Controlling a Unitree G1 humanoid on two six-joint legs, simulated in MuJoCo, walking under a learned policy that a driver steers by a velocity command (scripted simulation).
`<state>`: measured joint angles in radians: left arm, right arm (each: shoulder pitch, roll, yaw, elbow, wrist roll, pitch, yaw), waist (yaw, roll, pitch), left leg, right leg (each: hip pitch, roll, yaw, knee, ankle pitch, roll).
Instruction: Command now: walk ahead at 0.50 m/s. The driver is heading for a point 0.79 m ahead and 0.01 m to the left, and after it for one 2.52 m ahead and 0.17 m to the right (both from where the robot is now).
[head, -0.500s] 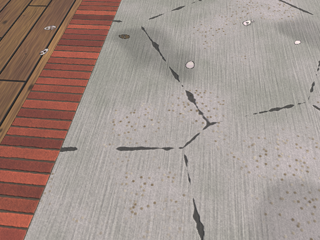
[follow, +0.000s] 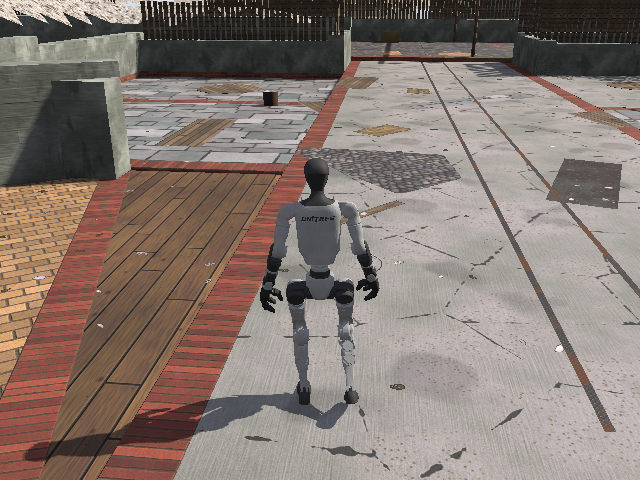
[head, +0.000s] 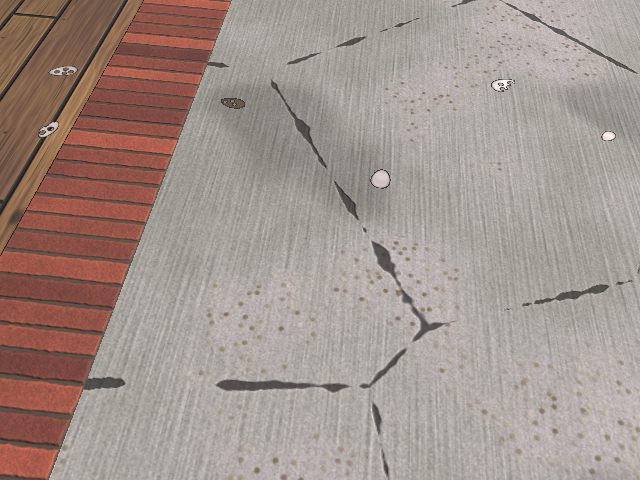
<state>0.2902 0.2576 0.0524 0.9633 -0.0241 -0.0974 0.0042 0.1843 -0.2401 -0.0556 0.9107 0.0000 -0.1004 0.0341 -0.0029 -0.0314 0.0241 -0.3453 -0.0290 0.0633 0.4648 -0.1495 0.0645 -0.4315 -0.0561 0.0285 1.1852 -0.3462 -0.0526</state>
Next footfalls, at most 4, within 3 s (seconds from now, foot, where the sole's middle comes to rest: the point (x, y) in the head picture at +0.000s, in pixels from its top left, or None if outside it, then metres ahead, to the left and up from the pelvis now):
0.44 right None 0.42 -0.15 -0.77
1.00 left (278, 370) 0.72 0.10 -0.77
1.42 right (376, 336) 0.81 -0.13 -0.77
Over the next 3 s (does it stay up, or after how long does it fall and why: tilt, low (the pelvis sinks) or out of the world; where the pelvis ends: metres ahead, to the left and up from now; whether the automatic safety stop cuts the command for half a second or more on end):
stays up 0.93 -0.06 0.00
